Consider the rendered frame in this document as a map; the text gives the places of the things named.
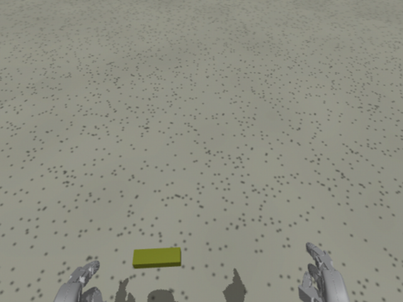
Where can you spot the right robot hand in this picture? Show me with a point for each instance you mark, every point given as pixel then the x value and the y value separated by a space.
pixel 329 281

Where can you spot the carton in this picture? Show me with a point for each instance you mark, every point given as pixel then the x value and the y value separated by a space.
pixel 164 257

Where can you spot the left robot hand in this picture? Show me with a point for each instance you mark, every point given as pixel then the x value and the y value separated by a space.
pixel 72 290

